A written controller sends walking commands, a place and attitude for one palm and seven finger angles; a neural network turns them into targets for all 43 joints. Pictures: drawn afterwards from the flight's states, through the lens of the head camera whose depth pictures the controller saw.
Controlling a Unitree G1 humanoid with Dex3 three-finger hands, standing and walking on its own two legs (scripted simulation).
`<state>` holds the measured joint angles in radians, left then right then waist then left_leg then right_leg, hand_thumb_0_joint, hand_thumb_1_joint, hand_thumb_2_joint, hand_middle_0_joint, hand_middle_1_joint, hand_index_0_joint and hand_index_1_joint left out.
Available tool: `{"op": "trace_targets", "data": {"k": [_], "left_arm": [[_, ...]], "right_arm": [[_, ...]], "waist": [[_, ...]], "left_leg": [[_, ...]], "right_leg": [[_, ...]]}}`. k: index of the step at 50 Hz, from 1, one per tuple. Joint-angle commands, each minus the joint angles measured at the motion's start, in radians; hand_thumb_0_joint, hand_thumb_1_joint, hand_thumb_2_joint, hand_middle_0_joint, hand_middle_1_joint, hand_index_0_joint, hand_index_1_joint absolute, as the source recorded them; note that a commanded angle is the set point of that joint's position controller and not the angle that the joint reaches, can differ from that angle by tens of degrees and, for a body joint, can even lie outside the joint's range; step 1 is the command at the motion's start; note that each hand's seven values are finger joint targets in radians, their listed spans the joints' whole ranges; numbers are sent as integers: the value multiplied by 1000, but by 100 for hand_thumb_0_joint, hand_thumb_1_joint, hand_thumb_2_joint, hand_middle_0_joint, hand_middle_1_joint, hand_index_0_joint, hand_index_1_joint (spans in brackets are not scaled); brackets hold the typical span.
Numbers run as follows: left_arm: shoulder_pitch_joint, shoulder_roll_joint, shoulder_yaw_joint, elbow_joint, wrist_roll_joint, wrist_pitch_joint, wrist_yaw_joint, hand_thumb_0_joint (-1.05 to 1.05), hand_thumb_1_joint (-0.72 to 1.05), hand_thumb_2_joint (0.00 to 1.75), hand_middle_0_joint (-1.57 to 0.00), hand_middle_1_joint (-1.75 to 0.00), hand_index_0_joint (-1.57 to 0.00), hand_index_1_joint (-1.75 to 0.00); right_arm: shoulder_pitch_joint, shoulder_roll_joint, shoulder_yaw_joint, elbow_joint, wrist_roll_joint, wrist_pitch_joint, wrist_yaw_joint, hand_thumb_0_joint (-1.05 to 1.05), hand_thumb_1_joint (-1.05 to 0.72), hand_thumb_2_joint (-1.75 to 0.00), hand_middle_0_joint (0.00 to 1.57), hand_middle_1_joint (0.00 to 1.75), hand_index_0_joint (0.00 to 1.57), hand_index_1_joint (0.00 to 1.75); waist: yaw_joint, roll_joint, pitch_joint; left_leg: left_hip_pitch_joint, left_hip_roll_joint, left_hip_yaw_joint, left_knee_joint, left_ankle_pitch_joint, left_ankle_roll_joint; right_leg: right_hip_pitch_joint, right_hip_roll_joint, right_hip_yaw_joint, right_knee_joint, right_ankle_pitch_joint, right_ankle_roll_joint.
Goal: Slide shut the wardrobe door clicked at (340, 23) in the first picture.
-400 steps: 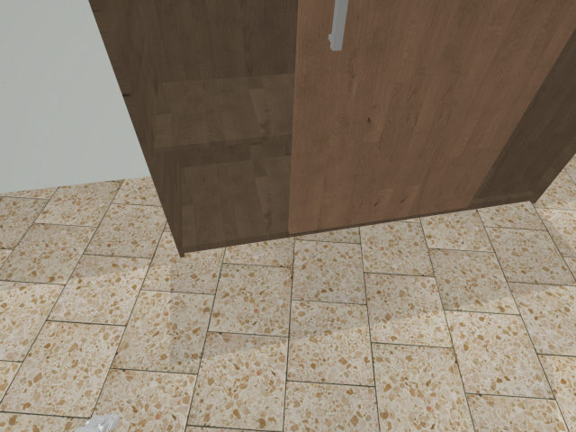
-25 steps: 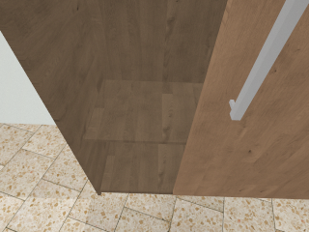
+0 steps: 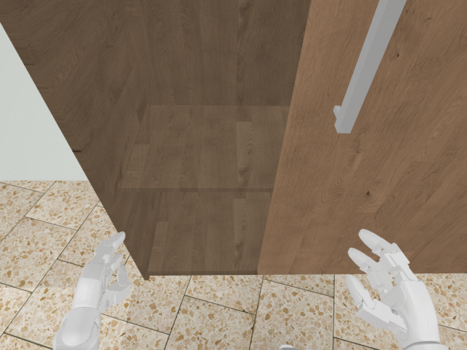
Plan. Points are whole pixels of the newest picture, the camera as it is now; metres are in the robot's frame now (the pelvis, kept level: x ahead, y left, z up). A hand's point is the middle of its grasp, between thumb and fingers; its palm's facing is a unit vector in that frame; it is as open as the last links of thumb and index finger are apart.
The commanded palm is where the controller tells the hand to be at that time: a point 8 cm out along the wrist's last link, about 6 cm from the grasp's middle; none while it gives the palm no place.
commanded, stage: raise the hand with hooked fingers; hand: right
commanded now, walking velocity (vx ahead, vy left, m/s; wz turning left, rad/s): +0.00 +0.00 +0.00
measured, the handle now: (370, 36) +0.50 -0.18 +0.30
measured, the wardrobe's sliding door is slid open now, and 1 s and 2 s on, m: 0.46 0.46 0.46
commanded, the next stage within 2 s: move the hooked fingers beside the handle in 1.66 s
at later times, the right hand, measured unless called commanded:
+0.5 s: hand (434, 246) +0.24 -0.25 +0.15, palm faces +0.00 +1.00 -0.08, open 11.8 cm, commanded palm +0.21 -0.29 +0.16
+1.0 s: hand out of the picture +0.27 -0.28 +0.25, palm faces +0.05 +0.99 -0.14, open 13.9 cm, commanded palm +0.24 -0.32 +0.25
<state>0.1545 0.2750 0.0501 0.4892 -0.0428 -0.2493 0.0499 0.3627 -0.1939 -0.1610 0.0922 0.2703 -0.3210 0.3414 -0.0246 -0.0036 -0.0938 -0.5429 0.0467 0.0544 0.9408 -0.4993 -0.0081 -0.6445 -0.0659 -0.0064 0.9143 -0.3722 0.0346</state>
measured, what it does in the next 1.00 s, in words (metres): stands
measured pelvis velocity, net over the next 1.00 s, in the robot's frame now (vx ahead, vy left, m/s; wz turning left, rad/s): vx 0.02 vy -0.01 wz -0.03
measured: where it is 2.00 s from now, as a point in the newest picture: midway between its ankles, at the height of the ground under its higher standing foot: outside the picture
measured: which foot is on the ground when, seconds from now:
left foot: down 0.00-1.00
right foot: down 0.00-1.00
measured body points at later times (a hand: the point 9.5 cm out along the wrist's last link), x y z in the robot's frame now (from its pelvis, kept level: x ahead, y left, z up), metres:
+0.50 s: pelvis +0.00 -0.02 +0.03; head +0.00 -0.01 +0.48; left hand +0.15 +0.23 -0.05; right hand +0.24 -0.30 +0.15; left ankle -0.01 +0.12 -0.69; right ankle +0.05 -0.14 -0.69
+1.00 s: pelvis +0.02 -0.01 +0.05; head +0.00 +0.02 +0.50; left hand +0.23 +0.19 -0.01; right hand +0.26 -0.34 +0.25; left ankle -0.01 +0.12 -0.69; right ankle +0.05 -0.14 -0.69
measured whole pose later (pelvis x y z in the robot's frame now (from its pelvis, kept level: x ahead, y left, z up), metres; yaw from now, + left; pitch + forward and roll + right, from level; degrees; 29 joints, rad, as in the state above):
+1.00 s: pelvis +0.02 -0.01 +0.05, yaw -2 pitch -2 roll +1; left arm 0.20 0.26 -0.10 0.65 -0.07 -0.33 0.08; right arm -0.08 -0.47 -0.46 0.06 0.36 0.10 0.49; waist -0.07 -0.08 -0.03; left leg -0.13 0.04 0.09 0.48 -0.31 -0.02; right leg -0.27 -0.05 0.01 0.52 -0.22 0.02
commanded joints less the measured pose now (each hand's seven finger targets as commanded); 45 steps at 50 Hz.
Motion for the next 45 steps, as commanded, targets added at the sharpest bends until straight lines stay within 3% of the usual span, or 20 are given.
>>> {"op": "trace_targets", "data": {"k": [1, 3, 6, 10, 13, 15, 17, 19, 21, 25, 26, 30, 33, 35, 45], "left_arm": [[25, 85, -3, -104, 13, -45, 24, 0, 90, 90, -20, -30, -20, -30], [30, 91, -19, -68, 9, -72, 32, 0, 90, 90, -20, -30, -20, -30], [17, 107, -35, -40, -1, -103, 44, 0, 90, 90, -20, -30, -20, -30], [-8, 113, -43, -23, -5, -127, 48, 0, 90, 90, -20, -30, -20, -30], [-14, 106, -48, -27, -4, -138, 39, 0, 90, 90, -20, -30, -20, -30], [-12, 109, -48, -28, -1, -149, 33, 0, 90, 90, -20, -30, -20, -30], [-6, 104, -48, -28, -2, -163, 24, 0, 90, 90, -20, -30, -20, -30], [1, 111, -46, -19, -7, -173, 23, 0, 90, 90, -20, -30, -20, -30], [4, 118, -44, -14, -8, -185, 23, 0, 90, 90, -20, -30, -20, -30], [7, 126, -45, 1, -13, -196, 35, 0, 90, 90, -20, -30, -20, -30], [2, 126, -46, 0, -16, -199, 35, 0, 90, 90, -20, -30, -20, -30], [2, 124, -52, 10, -15, -205, 40, 0, 90, 90, -20, -30, -20, -30], [-8, 121, -61, 15, -19, -194, 40, 0, 90, 90, -20, -30, -20, -30], [-18, 122, -65, 17, -19, -184, 43, 0, 90, 90, -20, -30, -20, -30], [-57, 114, -92, 9, -26, -139, 38, 0, 90, 90, -20, -30, -20, -30]], "right_arm": [[-329, -204, -88, -437, 8, -124, -68, 0, -36, -67, 24, 64, 24, 64], [-344, -191, -51, -385, 8, -128, -42, 0, -32, -65, 24, 68, 24, 68], [-371, -220, -54, -309, 31, -70, 24, 0, -25, -62, 25, 72, 25, 72], [-282, -279, -158, -167, 63, 58, 61, 0, -15, -58, 25, 78, 25, 78], [-280, -302, -216, -209, 92, 97, 49, 0, -8, -55, 26, 82, 26, 82], [-276, -338, -263, -236, 100, 97, 37, 0, -4, -53, 26, 86, 26, 86], [-281, -318, -254, -282, 104, 92, 30, 0, 1, -51, 27, 88, 27, 88], [-293, -313, -250, -269, 103, 96, 30, 0, 6, -49, 27, 92, 27, 92], [-331, -325, -246, -297, 100, 104, 37, 0, 10, -47, 27, 94, 27, 94], [-380, -361, -271, -281, 100, 146, 52, 0, 20, -43, 28, 100, 28, 100], [-416, -369, -267, -322, 97, 148, 54, 0, 22, -42, 28, 102, 28, 102], [-444, -402, -299, -353, 92, 175, 49, 0, 31, -38, 29, 108, 29, 108], [-472, -403, -305, -309, 97, 217, 58, 0, 38, -35, 29, 112, 29, 112], [-517, -429, -324, -297, 95, 243, 67, 0, 43, -33, 29, 115, 29, 115], [-678, -526, -391, -246, 113, 347, 135, 0, 50, -30, 30, 120, 30, 120]], "waist": [[55, -98, -112], [77, -113, -71], [78, -110, -54], [19, -44, -64], [-3, -6, -90], [-22, -18, -105], [-15, -47, -112], [-5, -28, -76], [-2, -58, -76], [-6, -48, -46], [-6, -96, -61], [-15, -120, -92], [-15, -92, -51], [-21, -109, -37], [-24, -83, -73]], "left_leg": [[-47, -64, -30, -233, 89, 24], [-60, -66, -24, -258, 66, 22], [-21, -63, -30, -307, 41, 20], [63, -56, -32, -357, 24, 15], [104, -53, -16, -370, 55, 8], [144, -60, -3, -367, 118, 13], [148, -63, 13, -370, 171, 10], [139, -67, 22, -382, 174, 6], [154, -66, 22, -395, 196, 9], [173, -74, 26, -427, 203, 10], [184, -72, 29, -431, 206, 12], [235, -76, 39, -451, 266, 16], [247, -78, 46, -469, 301, 14], [262, -78, 41, -487, 309, 17], [324, -76, 31, -533, 430, 18]], "right_leg": [[183, 55, 11, -128, 30, -59], [194, 53, 22, -139, 1, -60], [200, 56, 31, -172, -23, -60], [200, 58, 37, -228, -8, -57], [220, 61, 35, -257, 31, -57], [250, 59, 33, -275, 84, -56], [284, 61, 24, -294, 108, -56], [292, 59, 22, -312, 100, -56], [320, 61, 21, -326, 110, -60], [353, 61, 26, -358, 108, -61], [374, 63, 26, -371, 109, -59], [444, 61, 30, -400, 160, -59], [450, 59, 33, -428, 176, -55], [459, 62, 30, -440, 181, -56], [527, 73, 20, -454, 268, -61]]}}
